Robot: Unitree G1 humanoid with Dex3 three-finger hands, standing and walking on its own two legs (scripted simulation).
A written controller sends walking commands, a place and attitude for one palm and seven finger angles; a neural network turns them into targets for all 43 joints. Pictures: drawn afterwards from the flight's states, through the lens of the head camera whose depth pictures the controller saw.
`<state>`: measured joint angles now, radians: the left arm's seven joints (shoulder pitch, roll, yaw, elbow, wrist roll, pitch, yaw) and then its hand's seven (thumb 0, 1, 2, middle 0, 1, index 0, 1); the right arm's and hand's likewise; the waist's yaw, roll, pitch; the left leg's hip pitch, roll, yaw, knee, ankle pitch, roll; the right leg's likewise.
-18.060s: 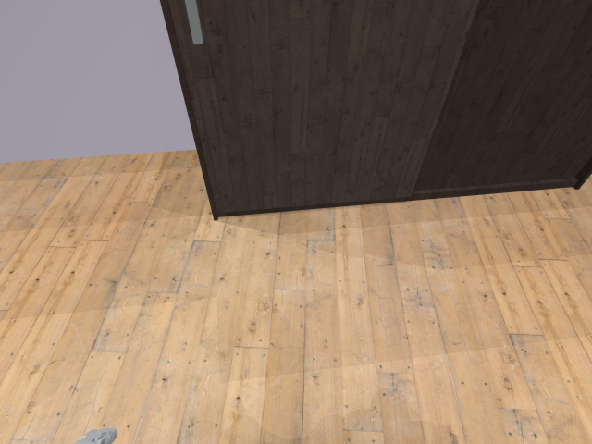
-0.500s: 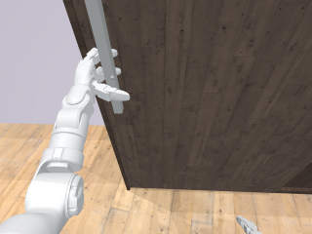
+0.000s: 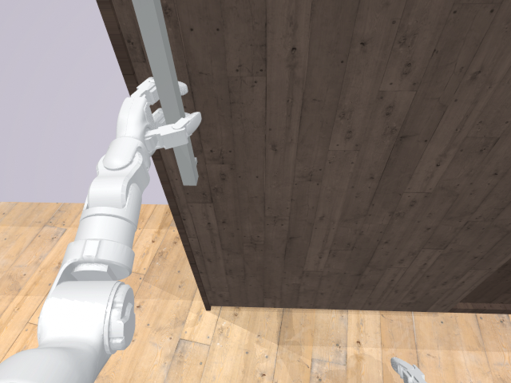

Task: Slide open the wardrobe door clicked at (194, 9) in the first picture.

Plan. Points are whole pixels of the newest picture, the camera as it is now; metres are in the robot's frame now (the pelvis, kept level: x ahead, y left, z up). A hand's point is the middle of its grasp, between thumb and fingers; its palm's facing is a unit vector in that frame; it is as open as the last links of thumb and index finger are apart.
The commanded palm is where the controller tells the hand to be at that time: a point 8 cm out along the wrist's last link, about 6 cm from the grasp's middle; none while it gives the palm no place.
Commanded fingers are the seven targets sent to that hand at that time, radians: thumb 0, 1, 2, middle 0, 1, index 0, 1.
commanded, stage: grip the handle and tug to test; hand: left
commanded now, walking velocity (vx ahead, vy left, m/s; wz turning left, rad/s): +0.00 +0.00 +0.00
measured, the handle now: (175, 100) +0.50 +0.15 +0.21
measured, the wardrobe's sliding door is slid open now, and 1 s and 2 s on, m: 0.00 0.00 0.01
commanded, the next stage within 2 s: tug the door sideways, standing still in 0.86 s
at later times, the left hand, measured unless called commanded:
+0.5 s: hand (182, 125) +0.44 +0.13 +0.20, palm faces +0.01 -1.00 +0.01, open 6.2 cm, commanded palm +0.40 +0.18 +0.19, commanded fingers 0.00 0.90 0.90 -0.45 -1.40 -0.45 -1.40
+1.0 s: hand (183, 128) +0.44 +0.13 +0.19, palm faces +0.00 -1.00 +0.00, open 6.3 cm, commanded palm +0.39 +0.18 +0.19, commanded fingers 0.00 0.90 0.90 -0.45 -1.40 -0.45 -1.40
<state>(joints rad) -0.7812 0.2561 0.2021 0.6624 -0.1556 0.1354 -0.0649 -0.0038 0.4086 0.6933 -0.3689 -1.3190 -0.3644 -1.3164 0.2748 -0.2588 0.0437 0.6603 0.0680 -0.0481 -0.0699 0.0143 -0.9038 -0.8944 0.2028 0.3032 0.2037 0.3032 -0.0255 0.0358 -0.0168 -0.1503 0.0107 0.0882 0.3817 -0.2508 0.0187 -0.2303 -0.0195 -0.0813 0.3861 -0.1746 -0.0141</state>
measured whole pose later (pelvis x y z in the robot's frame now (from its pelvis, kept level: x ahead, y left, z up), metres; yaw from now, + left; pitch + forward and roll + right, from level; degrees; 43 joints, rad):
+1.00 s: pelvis +0.03 +0.00 +0.00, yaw -4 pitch +2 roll +0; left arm -0.49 0.23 0.25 0.21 -0.18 0.31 -0.04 -0.01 0.72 0.75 -0.27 -1.37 -0.25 -1.34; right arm 0.23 -0.25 0.03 0.58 0.06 0.03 -0.03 0.02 -0.90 -0.89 0.20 0.30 0.20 0.30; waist -0.03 0.05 -0.04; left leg -0.08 0.02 0.11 0.34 -0.27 0.01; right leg -0.19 0.01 -0.03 0.35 -0.20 -0.01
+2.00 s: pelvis -0.01 +0.01 -0.01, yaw +2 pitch +2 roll +0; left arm -0.88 0.17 0.06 0.74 -0.13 0.06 0.09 -0.02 0.69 0.82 -0.30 -1.38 -0.23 -1.40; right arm 0.27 -0.24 0.04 0.76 0.03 -0.11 -0.05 0.01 -0.90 -0.89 0.20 0.30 0.20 0.30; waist 0.01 0.04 -0.02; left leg -0.22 -0.03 0.00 0.47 -0.27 0.02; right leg -0.29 -0.05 -0.10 0.47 -0.21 0.00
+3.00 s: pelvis +0.11 -0.21 -0.02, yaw +10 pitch +0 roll -1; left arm -0.47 0.18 0.12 -0.17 -0.04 -0.03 0.16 -0.08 0.66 0.79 -0.45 -1.40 -0.16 -1.27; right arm 0.07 -0.26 -0.08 0.60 0.05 -0.13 -0.02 0.01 -0.91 -0.89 0.20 0.30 0.20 0.30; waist 0.11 0.05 0.28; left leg -0.26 0.08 0.11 0.68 -0.38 0.00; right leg -0.47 -0.06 -0.04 0.89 -0.37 0.03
